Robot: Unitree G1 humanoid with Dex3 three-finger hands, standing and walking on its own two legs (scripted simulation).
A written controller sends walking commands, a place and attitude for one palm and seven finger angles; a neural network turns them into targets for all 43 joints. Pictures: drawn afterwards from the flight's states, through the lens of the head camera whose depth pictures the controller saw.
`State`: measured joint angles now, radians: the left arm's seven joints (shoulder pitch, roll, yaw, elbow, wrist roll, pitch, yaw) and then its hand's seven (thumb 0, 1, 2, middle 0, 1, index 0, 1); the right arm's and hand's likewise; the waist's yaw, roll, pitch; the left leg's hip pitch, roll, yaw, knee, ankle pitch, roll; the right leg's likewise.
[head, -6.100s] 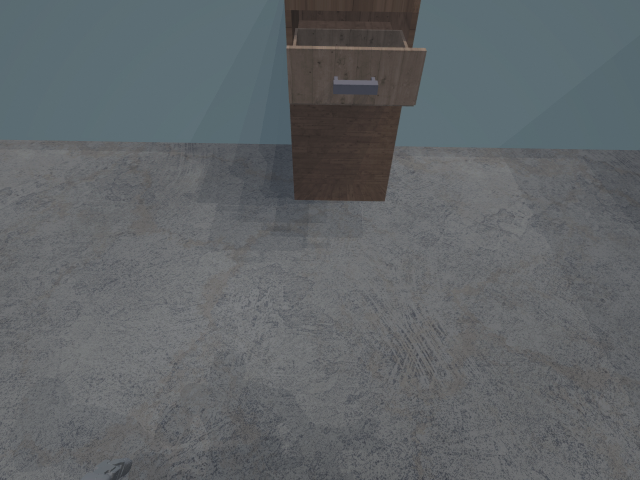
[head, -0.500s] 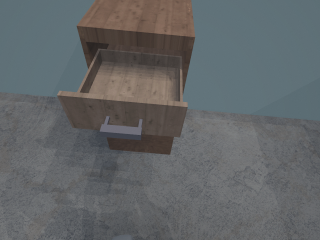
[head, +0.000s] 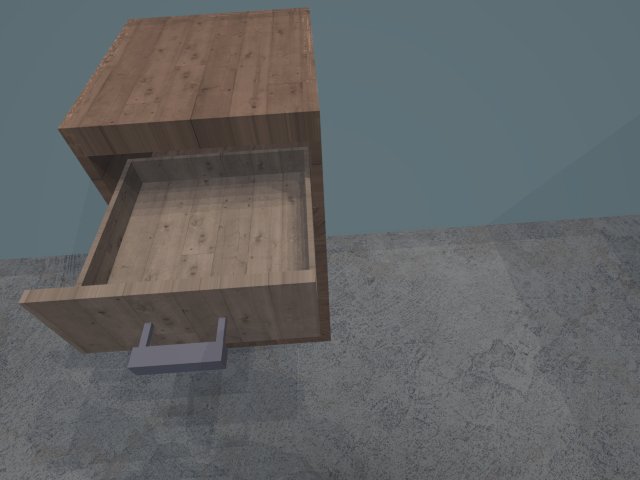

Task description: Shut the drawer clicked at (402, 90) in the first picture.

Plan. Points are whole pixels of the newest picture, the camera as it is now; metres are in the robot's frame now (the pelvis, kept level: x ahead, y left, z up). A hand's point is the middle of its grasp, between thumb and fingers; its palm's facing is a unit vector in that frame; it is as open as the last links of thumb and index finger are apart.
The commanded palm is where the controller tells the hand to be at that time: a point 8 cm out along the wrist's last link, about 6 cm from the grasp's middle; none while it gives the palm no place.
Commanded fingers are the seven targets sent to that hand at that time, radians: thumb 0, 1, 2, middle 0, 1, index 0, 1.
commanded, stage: come to a stop and stand still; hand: left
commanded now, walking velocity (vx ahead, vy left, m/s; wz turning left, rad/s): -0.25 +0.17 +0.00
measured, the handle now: (182, 342) +0.31 +0.20 -0.03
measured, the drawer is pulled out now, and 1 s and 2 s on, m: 0.29 0.29 0.29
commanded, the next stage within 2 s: look again from close up in 1.54 s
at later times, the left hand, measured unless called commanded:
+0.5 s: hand out of the picture -0.04 +0.24 -0.17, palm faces +0.10 -0.98 -0.19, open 7.3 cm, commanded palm none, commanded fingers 0.00 0.90 0.90 -0.20 -0.30 -0.20 -0.30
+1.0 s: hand out of the picture -0.05 +0.18 -0.17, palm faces -0.01 -0.98 -0.21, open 7.3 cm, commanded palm none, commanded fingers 0.00 0.90 0.90 -0.20 -0.30 -0.20 -0.30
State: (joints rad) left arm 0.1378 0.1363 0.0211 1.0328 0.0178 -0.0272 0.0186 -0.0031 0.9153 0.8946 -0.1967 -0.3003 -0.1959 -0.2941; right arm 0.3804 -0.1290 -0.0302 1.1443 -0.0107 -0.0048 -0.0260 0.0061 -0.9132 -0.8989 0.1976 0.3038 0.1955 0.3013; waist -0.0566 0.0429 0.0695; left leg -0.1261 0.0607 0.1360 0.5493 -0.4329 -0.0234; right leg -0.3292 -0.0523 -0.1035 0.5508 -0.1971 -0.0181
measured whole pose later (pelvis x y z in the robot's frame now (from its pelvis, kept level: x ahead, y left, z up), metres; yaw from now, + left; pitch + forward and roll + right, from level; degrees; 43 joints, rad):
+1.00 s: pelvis -0.06 +0.01 +0.00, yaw +0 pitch -1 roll +0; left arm 0.29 0.13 -0.01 1.10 0.02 -0.02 0.05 0.02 0.94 0.89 -0.20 -0.30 -0.20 -0.29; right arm 0.34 -0.13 0.01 1.09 -0.02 -0.02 -0.02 0.01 -0.91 -0.90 0.20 0.30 0.19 0.30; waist -0.03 0.02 0.01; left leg -0.23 0.03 0.05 0.56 -0.32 0.00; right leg -0.21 0.02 -0.04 0.55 -0.34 -0.03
